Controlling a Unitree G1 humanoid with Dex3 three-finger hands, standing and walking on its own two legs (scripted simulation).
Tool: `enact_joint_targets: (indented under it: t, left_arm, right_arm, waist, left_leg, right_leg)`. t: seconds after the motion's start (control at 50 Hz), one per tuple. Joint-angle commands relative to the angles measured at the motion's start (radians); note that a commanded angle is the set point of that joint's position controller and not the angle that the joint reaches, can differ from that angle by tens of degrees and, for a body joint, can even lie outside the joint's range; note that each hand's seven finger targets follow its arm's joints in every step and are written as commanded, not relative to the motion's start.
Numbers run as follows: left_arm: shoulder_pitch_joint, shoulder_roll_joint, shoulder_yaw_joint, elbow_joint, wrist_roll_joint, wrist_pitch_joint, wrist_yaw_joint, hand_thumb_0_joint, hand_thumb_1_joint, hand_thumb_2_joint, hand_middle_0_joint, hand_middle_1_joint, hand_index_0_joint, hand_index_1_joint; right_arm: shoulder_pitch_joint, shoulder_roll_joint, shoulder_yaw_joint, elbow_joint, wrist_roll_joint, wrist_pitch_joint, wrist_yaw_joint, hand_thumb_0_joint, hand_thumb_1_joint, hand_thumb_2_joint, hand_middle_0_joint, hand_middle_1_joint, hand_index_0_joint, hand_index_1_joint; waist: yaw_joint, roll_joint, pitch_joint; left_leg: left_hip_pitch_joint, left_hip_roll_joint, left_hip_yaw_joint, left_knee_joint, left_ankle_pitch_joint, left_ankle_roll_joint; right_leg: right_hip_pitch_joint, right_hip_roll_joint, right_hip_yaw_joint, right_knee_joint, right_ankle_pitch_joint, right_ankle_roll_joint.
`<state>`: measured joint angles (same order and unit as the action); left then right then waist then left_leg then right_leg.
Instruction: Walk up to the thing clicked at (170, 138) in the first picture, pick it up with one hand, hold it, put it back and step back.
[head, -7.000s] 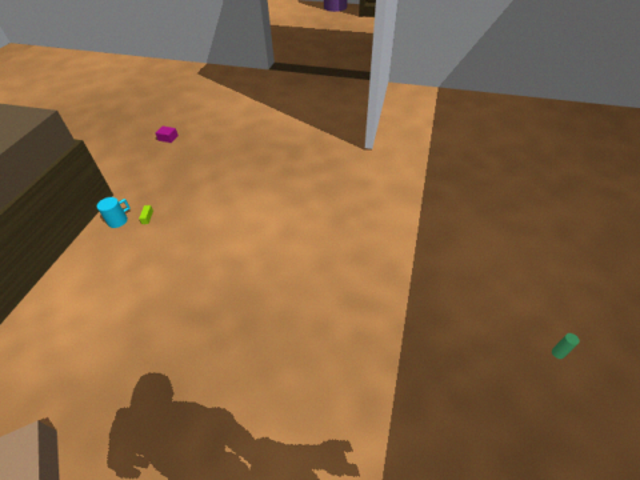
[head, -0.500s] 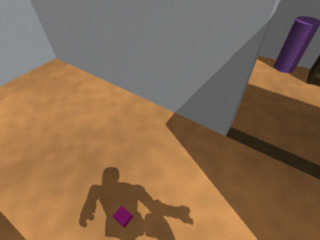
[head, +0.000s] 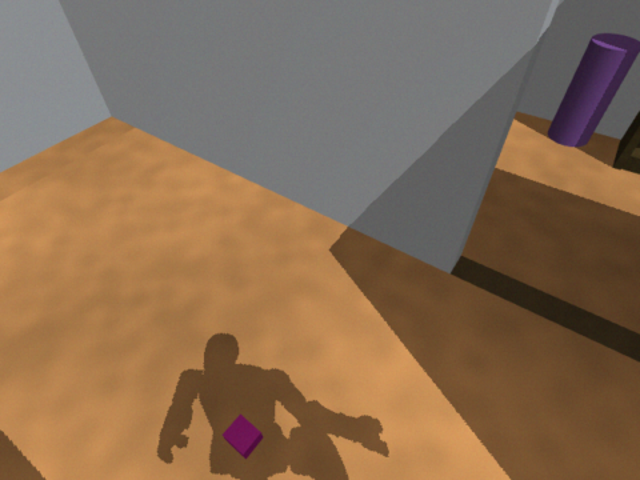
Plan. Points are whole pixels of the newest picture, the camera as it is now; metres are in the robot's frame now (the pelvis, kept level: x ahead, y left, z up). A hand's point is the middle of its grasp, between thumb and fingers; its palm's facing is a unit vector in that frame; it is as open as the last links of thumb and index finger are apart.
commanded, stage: stand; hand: left
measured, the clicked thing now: (243, 436) +0.41 +0.27 -0.76
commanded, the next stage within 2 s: none
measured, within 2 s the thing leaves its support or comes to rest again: neither
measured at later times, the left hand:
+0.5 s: hand out of the picture +0.09 +0.25 -0.15, palm faces -0.03 -0.94 -0.34, open 7.4 cm
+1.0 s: hand out of the picture +0.08 +0.25 -0.16, palm faces -0.03 -0.94 -0.34, open 7.4 cm
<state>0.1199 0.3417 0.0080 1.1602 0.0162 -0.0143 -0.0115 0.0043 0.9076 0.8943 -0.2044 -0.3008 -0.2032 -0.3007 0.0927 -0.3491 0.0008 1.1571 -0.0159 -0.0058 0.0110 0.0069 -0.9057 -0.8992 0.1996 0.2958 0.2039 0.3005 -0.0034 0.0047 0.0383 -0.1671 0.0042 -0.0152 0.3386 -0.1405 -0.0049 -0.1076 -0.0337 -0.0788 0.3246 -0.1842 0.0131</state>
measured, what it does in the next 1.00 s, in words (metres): stands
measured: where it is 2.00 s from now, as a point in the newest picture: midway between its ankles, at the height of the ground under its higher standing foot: outside the picture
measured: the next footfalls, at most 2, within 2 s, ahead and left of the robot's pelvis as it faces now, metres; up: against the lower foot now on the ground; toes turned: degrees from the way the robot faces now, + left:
none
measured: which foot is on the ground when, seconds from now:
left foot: down 0.00-1.00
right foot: down 0.00-1.00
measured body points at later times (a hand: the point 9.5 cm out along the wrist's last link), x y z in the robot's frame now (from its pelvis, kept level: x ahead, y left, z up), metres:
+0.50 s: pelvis +0.01 +0.00 +0.00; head +0.01 +0.00 +0.45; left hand +0.09 +0.30 -0.13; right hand +0.09 -0.30 -0.13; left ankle +0.03 +0.12 -0.75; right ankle +0.00 -0.12 -0.75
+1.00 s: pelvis +0.01 -0.01 +0.00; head +0.01 -0.01 +0.45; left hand +0.08 +0.30 -0.13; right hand +0.09 -0.31 -0.13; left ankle +0.03 +0.12 -0.75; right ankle +0.00 -0.12 -0.75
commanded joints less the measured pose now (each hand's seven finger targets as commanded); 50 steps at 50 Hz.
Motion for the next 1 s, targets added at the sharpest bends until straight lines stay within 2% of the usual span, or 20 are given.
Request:
enact_joint_targets:
  t: [0.0, 0.02, 0.2, 0.3, 0.36, 0.42, 0.54, 0.62, 0.82, 0.86, 0.88, 0.92, 0.98]
  left_arm:
    - [-0.048, 0.217, 0.035, -0.064, -0.005, -0.019, 0.016, 0.0, 0.9, 0.9, -0.2, -0.3, -0.2, -0.3]
    - [-0.045, 0.214, 0.035, -0.064, -0.004, -0.017, 0.017, 0.0, 0.9, 0.9, -0.2, -0.3, -0.2, -0.3]
    - [-0.047, 0.214, 0.036, -0.071, -0.006, -0.019, 0.019, 0.0, 0.9, 0.9, -0.2, -0.3, -0.2, -0.3]
    - [-0.055, 0.22, 0.038, -0.074, -0.006, -0.016, 0.019, 0.0, 0.9, 0.9, -0.2, -0.3, -0.2, -0.3]
    - [-0.048, 0.215, 0.037, -0.073, -0.006, -0.013, 0.017, 0.0, 0.9, 0.9, -0.2, -0.3, -0.2, -0.3]
    - [-0.053, 0.217, 0.037, -0.075, -0.004, -0.014, 0.018, 0.0, 0.9, 0.9, -0.2, -0.3, -0.2, -0.3]
    - [-0.057, 0.218, 0.037, -0.081, -0.006, -0.016, 0.018, 0.0, 0.9, 0.9, -0.2, -0.3, -0.2, -0.3]
    - [-0.052, 0.217, 0.035, -0.081, -0.003, -0.016, 0.017, 0.0, 0.9, 0.9, -0.2, -0.3, -0.2, -0.3]
    - [-0.043, 0.218, 0.035, -0.08, -0.005, -0.014, 0.017, 0.0, 0.9, 0.9, -0.2, -0.3, -0.2, -0.3]
    - [-0.035, 0.22, 0.034, -0.08, -0.005, -0.015, 0.019, 0.0, 0.9, 0.9, -0.2, -0.3, -0.2, -0.3]
    - [-0.045, 0.218, 0.033, -0.077, -0.005, -0.015, 0.018, 0.0, 0.9, 0.9, -0.2, -0.3, -0.2, -0.3]
    - [-0.04, 0.22, 0.034, -0.077, -0.004, -0.013, 0.019, 0.0, 0.9, 0.9, -0.2, -0.3, -0.2, -0.3]
    - [-0.042, 0.227, 0.036, -0.081, -0.003, -0.014, 0.019, 0.0, 0.9, 0.9, -0.2, -0.3, -0.2, -0.3]
  right_arm:
    - [-0.048, -0.209, -0.033, -0.06, 0.006, -0.025, -0.015, 0.0, -0.9, -0.9, 0.2, 0.3, 0.2, 0.3]
    - [-0.049, -0.215, -0.035, -0.062, 0.008, -0.023, -0.016, 0.0, -0.9, -0.9, 0.2, 0.3, 0.2, 0.3]
    - [-0.047, -0.213, -0.032, -0.067, 0.008, -0.025, -0.019, 0.0, -0.9, -0.9, 0.2, 0.3, 0.2, 0.3]
    - [-0.049, -0.21, -0.03, -0.07, 0.007, -0.023, -0.021, 0.0, -0.9, -0.9, 0.2, 0.3, 0.2, 0.3]
    - [-0.052, -0.215, -0.029, -0.07, 0.007, -0.023, -0.02, 0.0, -0.9, -0.9, 0.2, 0.3, 0.2, 0.3]
    - [-0.045, -0.213, -0.029, -0.073, 0.007, -0.022, -0.019, 0.0, -0.9, -0.9, 0.2, 0.3, 0.2, 0.3]
    - [-0.048, -0.215, -0.03, -0.076, 0.007, -0.025, -0.02, 0.0, -0.9, -0.9, 0.2, 0.3, 0.2, 0.3]
    - [-0.046, -0.215, -0.029, -0.075, 0.008, -0.022, -0.02, 0.0, -0.9, -0.9, 0.2, 0.3, 0.2, 0.3]
    - [-0.034, -0.214, -0.027, -0.071, 0.006, -0.026, -0.022, 0.0, -0.9, -0.9, 0.2, 0.3, 0.2, 0.3]
    - [-0.045, -0.217, -0.031, -0.075, 0.006, -0.024, -0.022, 0.0, -0.9, -0.9, 0.2, 0.3, 0.2, 0.3]
    - [-0.03, -0.213, -0.027, -0.072, 0.007, -0.024, -0.022, 0.0, -0.9, -0.9, 0.2, 0.3, 0.2, 0.3]
    - [-0.039, -0.216, -0.029, -0.073, 0.008, -0.021, -0.021, 0.0, -0.9, -0.9, 0.2, 0.3, 0.2, 0.3]
    - [-0.026, -0.213, -0.028, -0.073, 0.006, -0.022, -0.02, 0.0, -0.9, -0.9, 0.2, 0.3, 0.2, 0.3]
  waist:
    - [0.0, 0.001, -0.073]
    - [0.0, 0.009, -0.069]
    - [0.003, -0.004, -0.089]
    - [0.002, -0.005, -0.072]
    - [0.006, 0.0, -0.05]
    - [0.004, 0.0, -0.046]
    - [0.005, 0.001, -0.079]
    - [0.003, -0.005, -0.062]
    - [0.007, 0.006, -0.073]
    - [0.01, -0.005, -0.075]
    - [0.001, -0.01, -0.054]
    - [0.003, -0.002, -0.049]
    - [0.001, -0.006, -0.053]
  left_leg:
    - [0.022, 0.123, -0.105, -0.058, 0.099, 0.018]
    - [0.02, 0.117, -0.102, -0.056, 0.079, 0.019]
    - [0.057, 0.128, -0.093, -0.036, 0.183, 0.022]
    - [0.05, 0.128, -0.09, -0.05, 0.163, 0.017]
    - [0.04, 0.128, -0.095, -0.069, 0.093, 0.015]
    - [0.027, 0.126, -0.094, -0.072, 0.073, 0.018]
    - [0.053, 0.131, -0.092, -0.055, 0.161, 0.018]
    - [0.044, 0.127, -0.09, -0.062, 0.095, 0.02]
    - [0.051, 0.133, -0.09, -0.062, 0.169, 0.019]
    - [0.069, 0.132, -0.089, -0.056, 0.163, 0.019]
    - [0.044, 0.126, -0.087, -0.068, 0.126, 0.015]
    - [0.048, 0.124, -0.088, -0.066, 0.092, 0.017]
    - [0.04, 0.128, -0.091, -0.075, 0.1, 0.019]
  right_leg:
    - [0.013, -0.118, 0.114, -0.064, 0.054, -0.02]
    - [0.008, -0.115, 0.113, -0.07, 0.045, -0.021]
    - [0.035, -0.12, 0.111, -0.064, 0.142, -0.02]
    - [0.031, -0.117, 0.113, -0.07, 0.128, -0.02]
    - [0.015, -0.112, 0.113, -0.08, 0.056, -0.02]
    - [0.024, -0.114, 0.113, -0.084, 0.051, -0.02]
    - [0.041, -0.117, 0.114, -0.075, 0.108, -0.022]
    - [0.024, -0.115, 0.116, -0.085, 0.069, -0.021]
    - [0.045, -0.117, 0.113, -0.068, 0.12, -0.021]
    - [0.029, -0.115, 0.109, -0.07, 0.112, -0.021]
    - [0.022, -0.114, 0.113, -0.078, 0.086, -0.02]
    - [0.011, -0.113, 0.114, -0.084, 0.062, -0.022]
    - [0.028, -0.115, 0.114, -0.078, 0.065, -0.024]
